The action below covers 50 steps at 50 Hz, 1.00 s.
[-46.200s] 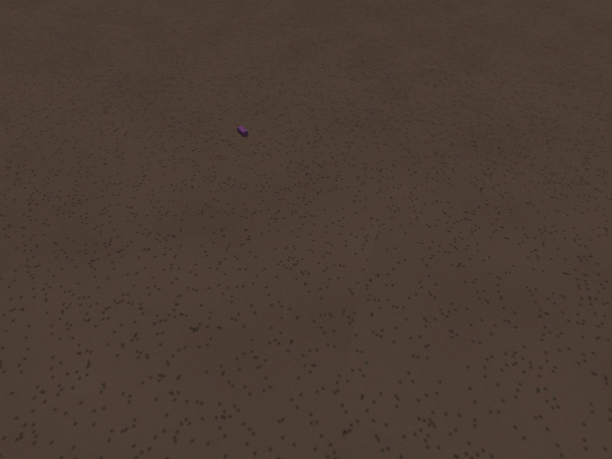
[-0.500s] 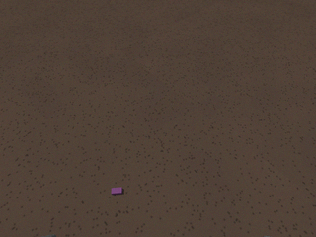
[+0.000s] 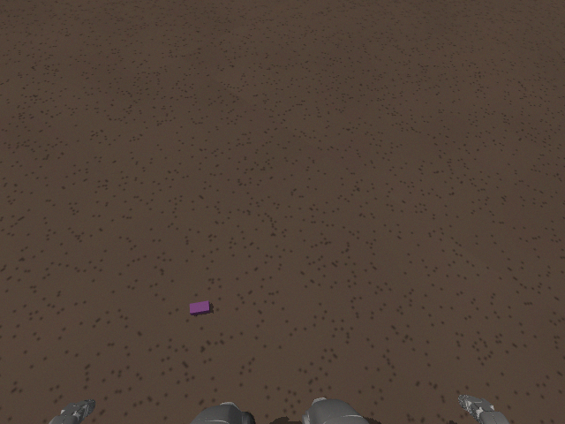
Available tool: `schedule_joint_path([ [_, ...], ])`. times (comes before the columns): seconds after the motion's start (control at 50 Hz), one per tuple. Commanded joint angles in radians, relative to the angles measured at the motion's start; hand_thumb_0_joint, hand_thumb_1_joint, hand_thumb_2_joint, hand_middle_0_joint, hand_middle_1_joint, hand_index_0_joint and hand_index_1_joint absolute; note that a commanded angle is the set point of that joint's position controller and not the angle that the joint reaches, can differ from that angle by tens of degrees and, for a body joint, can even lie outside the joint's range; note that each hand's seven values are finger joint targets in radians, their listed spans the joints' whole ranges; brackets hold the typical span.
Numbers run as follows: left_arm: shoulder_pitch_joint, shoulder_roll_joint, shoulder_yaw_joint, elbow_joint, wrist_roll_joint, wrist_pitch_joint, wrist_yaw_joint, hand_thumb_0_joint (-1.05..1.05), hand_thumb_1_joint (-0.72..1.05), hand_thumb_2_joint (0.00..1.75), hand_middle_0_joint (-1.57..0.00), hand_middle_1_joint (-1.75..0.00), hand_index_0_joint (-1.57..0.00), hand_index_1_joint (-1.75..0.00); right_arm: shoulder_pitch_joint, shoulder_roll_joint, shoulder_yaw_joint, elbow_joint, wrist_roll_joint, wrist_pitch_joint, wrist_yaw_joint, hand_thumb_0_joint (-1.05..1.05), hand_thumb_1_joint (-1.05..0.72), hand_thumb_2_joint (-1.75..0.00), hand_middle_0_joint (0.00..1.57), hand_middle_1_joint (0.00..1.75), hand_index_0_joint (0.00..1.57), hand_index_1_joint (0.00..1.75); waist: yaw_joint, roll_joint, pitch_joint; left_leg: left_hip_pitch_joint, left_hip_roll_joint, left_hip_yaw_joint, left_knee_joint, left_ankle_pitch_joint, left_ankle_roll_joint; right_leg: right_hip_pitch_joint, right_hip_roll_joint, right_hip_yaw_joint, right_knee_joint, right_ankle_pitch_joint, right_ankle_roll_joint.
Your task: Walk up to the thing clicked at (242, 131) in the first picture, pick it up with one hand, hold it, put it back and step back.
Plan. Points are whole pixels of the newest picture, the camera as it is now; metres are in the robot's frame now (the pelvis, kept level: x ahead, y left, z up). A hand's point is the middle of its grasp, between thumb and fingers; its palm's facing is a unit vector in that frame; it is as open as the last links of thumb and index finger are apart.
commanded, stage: step back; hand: left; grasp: from above
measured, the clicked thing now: (199, 308) +0.49 +0.25 -0.75
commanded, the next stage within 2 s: none
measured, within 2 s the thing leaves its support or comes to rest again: neither
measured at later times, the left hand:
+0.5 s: hand out of the picture +0.00 +0.26 -0.15, palm faces +0.04 -0.93 -0.36, open 7.4 cm
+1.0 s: hand out of the picture -0.21 +0.20 -0.13, palm faces -0.02 -0.91 -0.42, open 7.4 cm
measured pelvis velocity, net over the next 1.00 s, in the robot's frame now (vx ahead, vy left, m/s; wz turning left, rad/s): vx -0.28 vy -0.07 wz -0.03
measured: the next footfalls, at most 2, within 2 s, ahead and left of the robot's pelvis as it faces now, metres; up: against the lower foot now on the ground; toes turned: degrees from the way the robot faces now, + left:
right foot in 0.08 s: +0.01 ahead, -0.13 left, +0.00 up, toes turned +3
left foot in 0.42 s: -0.09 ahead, +0.11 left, +0.00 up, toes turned +0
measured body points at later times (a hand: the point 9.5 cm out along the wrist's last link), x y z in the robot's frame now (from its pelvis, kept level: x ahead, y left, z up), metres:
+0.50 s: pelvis -0.12 -0.01 +0.00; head -0.06 +0.02 +0.44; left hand +0.00 +0.31 -0.13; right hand -0.02 -0.32 -0.11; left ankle -0.13 +0.11 -0.73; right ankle -0.05 -0.13 -0.71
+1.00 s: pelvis -0.28 -0.07 +0.00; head -0.24 -0.09 +0.45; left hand -0.21 +0.25 -0.10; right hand -0.17 -0.39 -0.12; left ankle -0.26 +0.09 -0.64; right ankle -0.26 -0.18 -0.72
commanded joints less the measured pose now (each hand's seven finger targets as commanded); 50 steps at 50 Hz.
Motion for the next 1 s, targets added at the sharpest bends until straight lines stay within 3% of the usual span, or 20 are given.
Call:
schedule_joint_path([
  [0.0,0.062,0.170,0.060,-0.071,0.011,-0.035,0.001,0.00,0.90,0.90,-0.20,-0.30,-0.20,-0.30,0.018,-0.285,-0.074,-0.074,0.007,-0.012,-0.008,0.00,-0.90,-0.90,0.20,0.30,0.20,0.30,0.001,0.144,-0.286,0.235,0.285,-0.308,-0.092,0.464,0.126,0.023,-0.034,-0.054,-0.223,0.062,-0.022],
  [0.06,0.130,0.198,0.071,-0.044,0.022,-0.048,0.000,0.00,0.90,0.90,-0.20,-0.30,-0.20,-0.30,-0.032,-0.261,-0.062,-0.083,0.021,-0.003,-0.001,0.00,-0.90,-0.90,0.20,0.30,0.20,0.30,0.037,0.036,-0.280,0.028,0.208,-0.245,-0.004,0.235,0.033,0.209,-0.091,0.031,-0.425,0.395,-0.070],
  [0.08,0.117,0.247,0.084,-0.057,0.025,-0.050,0.000,0.00,0.90,0.90,-0.20,-0.30,-0.20,-0.30,-0.045,-0.230,-0.051,-0.095,0.028,-0.002,0.001,0.00,-0.90,-0.90,0.20,0.30,0.20,0.30,0.035,-0.104,-0.252,-0.096,0.091,-0.181,0.117,0.053,-0.028,0.217,-0.220,0.223,-0.482,0.463,-0.141],
  [0.1,0.055,0.318,0.093,-0.088,0.017,-0.047,-0.005,0.00,0.90,0.90,-0.20,-0.30,-0.20,-0.30,-0.062,-0.211,-0.050,-0.094,0.028,0.004,-0.003,0.00,-0.90,-0.90,0.20,0.30,0.20,0.30,0.057,-0.262,-0.191,-0.097,-0.069,-0.103,0.332,-0.267,-0.074,0.053,-0.404,0.418,-0.569,0.487,-0.310],
  [0.12,-0.011,0.323,0.094,-0.129,0.030,-0.054,-0.002,0.00,0.90,0.90,-0.20,-0.30,-0.20,-0.30,-0.033,-0.233,-0.061,-0.077,0.021,0.010,-0.007,0.00,-0.90,-0.90,0.20,0.30,0.20,0.30,0.045,-0.247,-0.148,-0.052,-0.051,-0.203,0.512,-0.366,-0.083,-0.065,-0.465,0.482,-0.580,0.522,-0.359],
  [0.2,-0.043,0.204,0.072,-0.152,0.016,-0.053,0.009,0.00,0.90,0.90,-0.20,-0.30,-0.20,-0.30,0.044,-0.215,-0.041,-0.037,0.033,0.001,0.000,0.00,-0.90,-0.90,0.20,0.30,0.20,0.30,0.009,-0.084,-0.173,-0.131,-0.112,-0.238,0.569,-0.242,-0.087,0.089,-0.261,0.145,-0.467,0.712,-0.228],
  [0.34,0.059,0.200,0.072,-0.175,0.018,-0.028,0.010,0.00,0.90,0.90,-0.20,-0.30,-0.20,-0.30,0.066,-0.200,-0.030,-0.077,0.017,-0.026,-0.011,0.00,-0.90,-0.90,0.20,0.30,0.20,0.30,0.056,-0.164,-0.316,-0.122,0.002,-0.137,0.013,-0.193,-0.096,0.416,-0.257,0.112,-0.307,0.838,-0.207],
  [0.4,0.023,0.208,0.064,-0.198,-0.001,-0.004,-0.004,0.00,0.90,0.90,-0.20,-0.30,-0.20,-0.30,0.127,-0.221,-0.055,-0.055,-0.006,-0.035,-0.008,0.00,-0.90,-0.90,0.20,0.30,0.20,0.30,0.017,-0.121,-0.316,0.127,0.024,-0.123,-0.292,0.196,-0.073,0.207,-0.195,0.069,-0.211,0.629,-0.122],
  [0.44,0.032,0.153,0.056,-0.209,-0.004,-0.003,-0.006,0.00,0.90,0.90,-0.20,-0.30,-0.20,-0.30,0.061,-0.377,-0.091,-0.081,-0.025,-0.033,-0.001,0.00,-0.90,-0.90,0.20,0.30,0.20,0.30,0.025,0.235,-0.277,0.271,0.359,-0.552,-0.292,0.370,0.083,-0.196,0.055,-0.040,0.001,-0.040,-0.037],
  [0.46,-0.053,0.200,0.075,-0.216,0.012,-0.005,0.011,0.00,0.90,0.90,-0.20,-0.30,-0.20,-0.30,0.077,-0.425,-0.099,-0.095,-0.014,-0.032,0.001,0.00,-0.90,-0.90,0.20,0.30,0.20,0.30,-0.052,0.272,-0.240,0.054,0.476,-0.634,-0.298,0.393,0.222,-0.104,0.032,0.053,0.188,-0.201,-0.015],
  [0.54,0.073,0.196,0.081,-0.148,-0.005,-0.005,-0.005,0.00,0.90,0.90,-0.20,-0.30,-0.20,-0.30,-0.052,-0.288,-0.063,-0.125,-0.014,-0.039,-0.011,0.00,-0.90,-0.90,0.20,0.30,0.20,0.30,0.065,0.163,-0.195,0.114,0.274,-0.304,-0.206,0.514,0.128,-0.176,0.061,0.101,0.400,-0.019,-0.030],
  [0.68,0.061,0.178,0.078,-0.153,0.008,-0.016,-0.013,0.00,0.90,0.90,-0.20,-0.30,-0.20,-0.30,0.061,-0.295,-0.076,-0.129,-0.005,-0.031,-0.010,0.00,-0.90,-0.90,0.20,0.30,0.20,0.30,-0.018,0.201,-0.229,0.242,0.283,-0.305,-0.168,0.393,0.182,-0.148,0.017,0.027,0.127,-0.033,0.038],
  [0.72,0.095,0.176,0.075,-0.146,0.004,-0.021,-0.014,0.00,0.90,0.90,-0.20,-0.30,-0.20,-0.30,0.028,-0.309,-0.079,-0.149,-0.008,-0.026,-0.008,0.00,-0.90,-0.90,0.20,0.30,0.20,0.30,0.006,0.253,-0.268,0.233,0.305,-0.307,-0.134,0.403,0.162,-0.063,-0.054,-0.005,-0.066,-0.025,0.021],
  [0.8,0.207,0.178,0.081,-0.059,0.014,-0.038,-0.018,0.00,0.90,0.90,-0.20,-0.30,-0.20,-0.30,-0.019,-0.309,-0.071,-0.161,0.004,0.006,0.000,0.00,-0.90,-0.90,0.20,0.30,0.20,0.30,0.050,0.207,-0.307,0.057,0.196,-0.224,-0.003,0.264,0.066,0.209,-0.022,-0.110,-0.501,0.253,-0.022],
  [0.82,0.206,0.222,0.093,-0.062,0.027,-0.041,-0.021,0.00,0.90,0.90,-0.20,-0.30,-0.20,-0.30,-0.012,-0.278,-0.063,-0.165,0.012,0.009,0.002,0.00,-0.90,-0.90,0.20,0.30,0.20,0.30,0.046,0.126,-0.289,-0.084,0.133,-0.219,0.049,0.094,0.011,0.259,-0.076,0.005,-0.469,0.251,-0.050],
  [0.84,0.207,0.311,0.117,-0.078,0.035,-0.041,-0.022,0.00,0.90,0.90,-0.20,-0.30,-0.20,-0.30,-0.006,-0.215,-0.046,-0.184,0.019,0.009,-0.001,0.00,-0.90,-0.90,0.20,0.30,0.20,0.30,0.056,-0.156,-0.239,-0.304,-0.037,-0.184,0.231,-0.206,-0.057,0.240,-0.281,0.316,-0.527,0.194,-0.118],
  [0.86,0.097,0.419,0.129,-0.133,0.040,-0.034,-0.019,0.00,0.90,0.90,-0.20,-0.30,-0.20,-0.30,-0.048,-0.246,-0.065,-0.185,0.018,0.012,-0.021,0.00,-0.90,-0.90,0.20,0.30,0.20,0.30,0.097,-0.313,-0.189,-0.192,-0.065,-0.217,0.483,-0.350,-0.086,-0.080,-0.472,0.514,-0.627,0.150,-0.304],
  [0.88,0.004,0.391,0.124,-0.162,0.031,-0.037,-0.011,0.00,0.90,0.90,-0.20,-0.30,-0.20,-0.30,-0.025,-0.294,-0.086,-0.163,0.021,0.013,-0.021,0.00,-0.90,-0.90,0.20,0.30,0.20,0.30,0.049,-0.272,-0.101,-0.110,-0.010,-0.283,0.596,-0.321,-0.082,-0.262,-0.494,0.518,-0.673,0.096,-0.309],
  [0.94,-0.104,0.239,0.089,-0.179,0.028,-0.040,-0.005,0.00,0.90,0.90,-0.20,-0.30,-0.20,-0.30,0.086,-0.248,-0.057,-0.091,0.030,0.009,-0.008,0.00,-0.90,-0.90,0.20,0.30,0.20,0.30,-0.031,-0.110,-0.106,-0.165,-0.105,-0.261,0.622,-0.159,-0.079,-0.081,-0.248,0.091,-0.500,0.359,-0.169],
  [0.98,-0.023,0.227,0.091,-0.170,0.033,-0.041,-0.004,0.00,0.90,0.90,-0.20,-0.30,-0.20,-0.30,0.091,-0.230,-0.041,-0.091,0.024,-0.004,-0.014,0.00,-0.90,-0.90,0.20,0.30,0.20,0.30,0.019,-0.131,-0.163,-0.191,-0.102,-0.235,0.570,-0.168,-0.098,0.049,-0.219,0.072,-0.446,0.451,-0.173],
])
